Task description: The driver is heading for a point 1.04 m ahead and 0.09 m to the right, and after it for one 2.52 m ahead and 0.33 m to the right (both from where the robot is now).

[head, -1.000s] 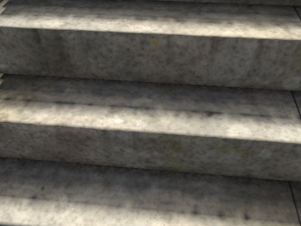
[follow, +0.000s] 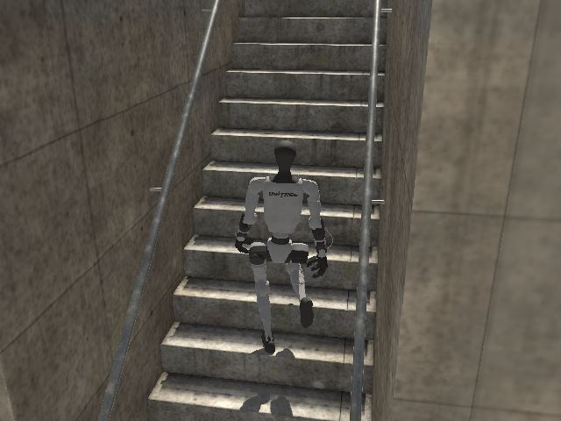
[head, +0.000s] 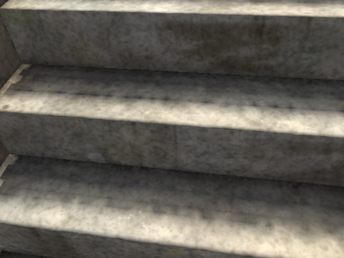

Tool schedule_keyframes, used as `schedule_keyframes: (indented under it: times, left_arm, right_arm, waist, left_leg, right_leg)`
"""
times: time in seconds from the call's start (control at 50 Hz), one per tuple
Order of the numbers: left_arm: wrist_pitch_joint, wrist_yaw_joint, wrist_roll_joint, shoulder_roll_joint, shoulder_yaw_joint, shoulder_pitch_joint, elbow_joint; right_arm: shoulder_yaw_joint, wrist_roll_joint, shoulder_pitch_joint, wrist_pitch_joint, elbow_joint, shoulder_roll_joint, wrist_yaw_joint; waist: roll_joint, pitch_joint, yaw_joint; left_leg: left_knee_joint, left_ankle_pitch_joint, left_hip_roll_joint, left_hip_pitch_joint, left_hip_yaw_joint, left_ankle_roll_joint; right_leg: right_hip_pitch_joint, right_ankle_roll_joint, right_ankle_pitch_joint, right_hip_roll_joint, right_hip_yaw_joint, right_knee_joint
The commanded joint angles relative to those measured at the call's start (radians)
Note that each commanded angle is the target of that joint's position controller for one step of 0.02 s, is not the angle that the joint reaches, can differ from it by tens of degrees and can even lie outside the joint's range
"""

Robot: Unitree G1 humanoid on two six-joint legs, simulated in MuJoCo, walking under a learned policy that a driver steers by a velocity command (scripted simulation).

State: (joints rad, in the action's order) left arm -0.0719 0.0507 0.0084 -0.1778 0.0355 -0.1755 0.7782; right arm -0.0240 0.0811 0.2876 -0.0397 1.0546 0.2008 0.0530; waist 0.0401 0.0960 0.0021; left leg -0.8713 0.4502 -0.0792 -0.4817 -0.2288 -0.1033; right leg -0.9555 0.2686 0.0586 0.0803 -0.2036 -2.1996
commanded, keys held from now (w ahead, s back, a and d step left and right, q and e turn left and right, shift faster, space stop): w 1.00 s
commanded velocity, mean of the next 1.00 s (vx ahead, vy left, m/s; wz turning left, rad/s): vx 0.50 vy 0.00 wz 0.00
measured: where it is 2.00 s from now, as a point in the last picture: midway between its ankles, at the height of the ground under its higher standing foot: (175, 0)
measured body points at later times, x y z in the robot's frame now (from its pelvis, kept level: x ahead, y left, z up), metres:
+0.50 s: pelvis +0.23 -0.03 +0.23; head +0.23 -0.02 +0.68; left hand +0.15 +0.20 +0.08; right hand +0.44 -0.20 +0.16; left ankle +0.28 +0.12 -0.20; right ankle +0.23 -0.10 -0.49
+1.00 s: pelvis +0.50 +0.05 +0.41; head +0.48 +0.04 +0.86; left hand +0.68 +0.28 +0.33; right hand +0.49 -0.18 +0.25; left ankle +0.52 +0.13 -0.29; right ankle +0.52 -0.08 -0.01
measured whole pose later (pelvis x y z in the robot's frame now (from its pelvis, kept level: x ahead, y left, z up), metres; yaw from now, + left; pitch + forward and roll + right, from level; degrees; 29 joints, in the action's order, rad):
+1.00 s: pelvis +0.50 +0.05 +0.41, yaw +1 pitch +3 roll +3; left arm -0.06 0.06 0.00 -0.16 0.04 -0.13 0.73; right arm -0.03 0.09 0.38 -0.06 1.11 0.18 0.04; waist 0.04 0.11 0.02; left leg -0.74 0.36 -0.02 -0.42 -0.21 -0.08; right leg -1.11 0.27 -0.03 0.05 -0.13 -2.15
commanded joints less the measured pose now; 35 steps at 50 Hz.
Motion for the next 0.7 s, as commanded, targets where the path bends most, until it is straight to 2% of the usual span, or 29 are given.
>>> schedule_keyframes:
  times: [0.02, 0.04, 0.06, 0.08, 0.1, 0.12, 0.14, 0.16, 0.2, 0.22, 0.24, 0.26, 0.28, 0.3, 0.34, 0.38, 0.42, 0.46, 0.48, 0.5, 0.52, 0.54, 0.58, 0.6, 0.62, 0.64, 0.66, 0.68, 0.7]
  left_arm:
    - [0.065, 0.065, 0.028, 0.053, -0.046, -0.038, -0.104]
    - [0.072, 0.076, 0.041, 0.043, -0.055, -0.002, -0.115]
    - [0.070, 0.071, 0.027, 0.072, -0.067, 0.063, -0.129]
    - [0.078, 0.062, 0.013, 0.046, -0.084, 0.180, -0.196]
    - [0.074, 0.048, -0.025, -0.016, -0.069, 0.239, -0.207]
    - [0.097, 0.038, -0.035, -0.101, -0.057, 0.325, -0.236]
    - [0.062, -0.051, -0.002, 0.127, -0.119, 0.376, -0.208]
    - [0.044, -0.079, -0.020, 0.125, -0.124, 0.310, -0.149]
    - [0.033, -0.114, -0.043, 0.079, -0.122, 0.129, -0.083]
    - [0.028, -0.117, -0.034, 0.043, -0.102, -0.064, -0.052]
    - [0.017, -0.102, -0.018, -0.033, -0.079, -0.183, -0.002]
    - [0.029, -0.102, 0.030, -0.197, -0.017, -0.294, 0.052]
    - [0.076, -0.128, 0.046, -0.257, 0.031, -0.318, 0.123]
    - [0.065, -0.122, 0.054, -0.249, 0.052, -0.149, 0.099]
    - [0.028, -0.111, 0.051, -0.112, 0.028, -0.081, 0.189]
    - [-0.005, -0.086, 0.051, 0.066, -0.019, -0.082, 0.251]
    - [-0.027, -0.081, 0.026, 0.055, -0.019, -0.092, 0.255]
    - [-0.054, -0.082, 0.013, -0.012, -0.011, -0.085, 0.232]
    - [-0.013, 0.003, 0.108, -0.007, -0.033, -0.077, 0.240]
    - [-0.011, 0.016, 0.115, -0.002, -0.036, -0.178, 0.276]
    - [-0.002, 0.010, 0.115, 0.030, -0.055, -0.316, 0.335]
    - [0.003, 0.009, 0.126, 0.040, -0.064, -0.462, 0.391]
    - [-0.011, 0.020, 0.150, 0.013, -0.066, -0.482, 0.399]
    - [-0.016, 0.043, 0.150, 0.002, -0.069, -0.525, 0.413]
    - [-0.021, 0.047, 0.145, 0.014, -0.069, -0.542, 0.419]
    - [-0.012, 0.063, 0.112, 0.003, -0.064, -0.494, 0.404]
    - [-0.067, -0.071, -0.053, -0.009, -0.032, -0.403, 0.359]
    - [-0.082, -0.120, -0.075, -0.044, -0.023, -0.317, 0.326]
    - [-0.089, -0.139, -0.089, -0.114, -0.015, -0.369, 0.342]
  right_arm:
    - [0.031, 0.013, -0.008, -0.038, 0.019, -0.046, 0.040]
    - [0.048, 0.022, 0.051, -0.035, 0.064, -0.078, 0.027]
    - [0.066, 0.072, 0.087, -0.033, 0.079, -0.089, 0.026]
    - [0.072, 0.135, 0.113, -0.018, 0.086, -0.047, 0.048]
    - [0.056, 0.121, 0.074, -0.018, 0.038, 0.017, 0.054]
    - [0.036, 0.070, -0.060, -0.007, -0.025, 0.092, 0.074]
    - [0.024, -0.110, 0.128, -0.077, 0.023, 0.032, -0.053]
    - [0.034, -0.150, 0.160, -0.094, 0.027, 0.033, -0.099]
    - [0.000, -0.170, 0.198, -0.128, 0.021, 0.187, -0.140]
    - [-0.025, -0.135, 0.164, -0.126, 0.009, 0.258, -0.124]
    - [-0.044, -0.136, 0.120, -0.127, -0.022, 0.262, -0.093]
    - [-0.037, -0.118, 0.133, -0.130, -0.095, 0.162, -0.054]
    - [-0.049, -0.064, 0.010, -0.124, -0.150, 0.103, 0.000]
    - [-0.038, 0.007, -0.087, -0.099, -0.238, -0.002, 0.005]
    - [0.020, -0.005, -0.155, -0.086, -0.378, -0.187, -0.007]
    - [0.038, -0.034, -0.030, -0.073, -0.386, -0.200, -0.026]
    - [0.038, -0.047, -0.014, -0.050, -0.390, -0.171, -0.051]
    - [0.033, -0.062, -0.084, -0.031, -0.432, -0.120, -0.056]
    - [0.045, -0.090, -0.150, 0.020, -0.412, -0.017, 0.008]
    - [0.055, -0.070, -0.180, 0.031, -0.429, -0.049, 0.024]
    - [0.087, -0.043, -0.199, 0.037, -0.421, -0.099, 0.020]
    - [0.104, -0.040, -0.269, 0.032, -0.438, -0.120, 0.017]
    - [0.105, -0.039, -0.384, 0.031, -0.440, -0.094, 0.018]
    - [0.101, -0.041, -0.500, 0.057, -0.471, -0.067, 0.008]
    - [0.097, -0.044, -0.576, 0.071, -0.481, -0.064, 0.005]
    - [0.097, -0.040, -0.719, 0.091, -0.523, -0.054, 0.006]
    - [0.124, -0.081, -0.556, 0.044, -0.541, -0.181, -0.039]
    - [0.121, -0.106, -0.434, 0.024, -0.475, -0.178, -0.051]
    - [0.113, -0.127, -0.394, 0.024, -0.462, -0.169, -0.057]
  waist:
    - [-0.086, -0.130, 0.107]
    - [-0.134, -0.091, 0.116]
    - [-0.087, -0.098, 0.116]
    - [-0.033, -0.033, 0.116]
    - [-0.045, 0.010, 0.088]
    - [-0.109, 0.035, 0.107]
    - [0.012, -0.188, 0.024]
    - [0.047, -0.137, 0.009]
    - [-0.154, 0.071, 0.102]
    - [-0.259, 0.214, 0.200]
    - [-0.261, 0.320, 0.232]
    - [-0.053, 0.373, 0.198]
    - [0.188, 0.309, 0.204]
    - [0.075, 0.181, 0.144]
    - [-0.013, -0.112, 0.009]
    - [-0.088, -0.174, -0.084]
    - [-0.087, -0.174, -0.101]
    - [-0.115, -0.200, -0.106]
    - [0.028, 0.027, -0.071]
    - [0.010, -0.007, -0.076]
    - [0.024, 0.004, -0.051]
    - [0.008, -0.008, 0.004]
    - [-0.022, -0.037, 0.022]
    - [0.038, -0.041, 0.059]
    - [0.075, -0.066, 0.081]
    - [0.097, -0.091, 0.070]
    - [0.023, -0.206, 0.055]
    - [-0.013, -0.174, 0.001]
    - [-0.037, -0.089, 0.003]
  left_leg:
    - [0.586, -0.326, 0.264, 0.025, 0.321, -0.132]
    - [0.594, -0.239, 0.259, 0.095, 0.323, -0.128]
    - [0.602, -0.199, 0.242, 0.089, 0.286, -0.095]
    - [0.610, -0.286, 0.191, 0.002, 0.206, -0.059]
    - [0.652, -0.372, 0.148, -0.084, 0.127, -0.041]
    - [0.795, -0.529, 0.157, -0.261, 0.107, -0.085]
    - [0.947, -0.483, 0.239, -0.168, 0.182, -0.094]
    - [0.939, -0.795, 0.207, -0.109, 0.147, -0.055]
    - [0.699, -2.003, 0.255, 0.213, 0.098, -0.114]
    - [0.437, -2.184, 0.321, 0.460, 0.112, -0.138]
    - [0.202, -2.071, 0.311, 0.511, 0.110, -0.137]
    - [-0.151, -1.686, 0.206, 0.252, 0.128, -0.082]
    - [-0.579, -0.523, -0.034, -0.098, 0.173, -0.072]
    - [-1.077, -0.372, -0.042, -0.339, 0.379, -0.066]
    - [-1.309, -0.362, -0.024, -0.638, 0.423, -0.086]
    - [-1.321, -0.291, -0.023, -0.693, 0.440, -0.074]
    - [-1.290, -0.301, 0.000, -0.716, 0.429, -0.050]
    - [-1.171, -0.326, 0.035, -0.708, 0.371, -0.014]
    - [-1.285, -0.338, 0.073, -0.822, 0.355, -0.142]
    - [-1.346, -0.320, 0.113, -0.934, 0.351, -0.171]
    - [-1.448, -0.268, 0.119, -1.128, 0.368, -0.203]
    - [-1.486, -0.217, 0.133, -1.302, 0.375, -0.224]
    - [-1.275, -0.359, 0.206, -1.274, 0.216, -0.227]
    - [-1.162, -0.373, 0.243, -1.214, 0.180, -0.226]
    - [-1.102, -0.391, 0.266, -1.169, 0.155, -0.210]
    - [-0.990, -0.236, 0.259, -0.940, 0.123, -0.194]
    - [-0.897, -0.165, 0.216, -0.663, 0.035, -0.054]
    - [-0.669, -0.144, 0.222, -0.393, 0.045, -0.033]
    - [-0.573, -0.061, 0.138, -0.216, -0.039, -0.059]
  right_leg:
    - [-0.351, 0.105, -0.260, -0.021, -0.013, -0.125]
    - [-0.487, 0.112, -0.318, -0.021, 0.016, -0.260]
    - [-0.551, 0.115, -0.240, -0.037, 0.023, -0.227]
    - [-0.450, 0.106, -0.056, -0.062, 0.108, -0.007]
    - [-0.306, 0.065, -0.010, -0.054, 0.180, 0.143]
    - [-0.055, 0.021, -0.160, -0.090, 0.261, 0.336]
    - [0.003, -0.109, -0.304, -0.044, 0.423, 0.414]
    - [0.157, -0.133, -0.343, -0.076, 0.496, 0.604]
    - [0.379, -0.133, -0.533, 0.006, 0.504, 0.824]
    - [0.408, -0.117, -0.607, 0.030, 0.441, 0.953]
    - [0.553, -0.110, -0.572, 0.048, 0.345, 1.161]
    - [0.731, -0.007, -0.746, -0.157, -0.125, 1.364]
    - [0.783, 0.123, -1.015, -0.259, -0.647, 1.836]
    - [0.679, 0.092, -1.103, -0.293, -0.732, 1.880]
    - [0.484, -0.015, -0.926, -0.291, -0.452, 1.809]
    - [0.440, -0.087, -0.665, -0.235, -0.206, 1.793]
    - [0.456, -0.092, -0.485, -0.238, -0.068, 1.824]
    - [0.411, -0.073, -0.479, -0.243, -0.010, 1.897]
    - [0.496, -0.009, -0.350, -0.239, 0.015, 1.880]
    - [0.582, -0.017, -0.326, -0.272, -0.007, 1.894]
    - [0.707, -0.012, -0.320, -0.289, -0.062, 1.879]
    - [0.859, -0.025, -0.335, -0.307, -0.073, 1.866]
    - [0.822, -0.051, -0.502, -0.272, 0.004, 1.945]
    - [0.736, -0.054, -0.481, -0.288, 0.015, 2.021]
    - [0.682, -0.046, -0.451, -0.292, 0.028, 2.057]
    - [0.487, -0.036, -0.358, -0.321, 0.061, 2.196]
    - [0.476, -0.049, -0.341, -0.305, 0.043, 2.346]
    - [0.427, -0.075, -0.106, -0.293, 0.134, 2.316]
    - [0.509, -0.066, 0.372, -0.322, 0.184, 2.273]
Keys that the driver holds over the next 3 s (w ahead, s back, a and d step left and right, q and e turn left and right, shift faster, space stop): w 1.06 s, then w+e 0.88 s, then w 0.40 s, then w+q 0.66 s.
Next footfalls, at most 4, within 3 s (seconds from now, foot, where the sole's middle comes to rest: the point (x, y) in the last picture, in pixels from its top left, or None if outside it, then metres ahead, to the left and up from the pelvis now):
0.24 right None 0.27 -0.11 -0.53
0.76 left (141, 200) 0.56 0.14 -0.33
1.22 right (208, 104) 0.74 -0.07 -0.14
1.68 left None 1.04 0.14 0.06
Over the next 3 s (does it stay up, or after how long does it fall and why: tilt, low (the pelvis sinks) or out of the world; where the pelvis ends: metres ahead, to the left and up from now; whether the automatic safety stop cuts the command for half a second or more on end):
stays up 1.41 -0.14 1.15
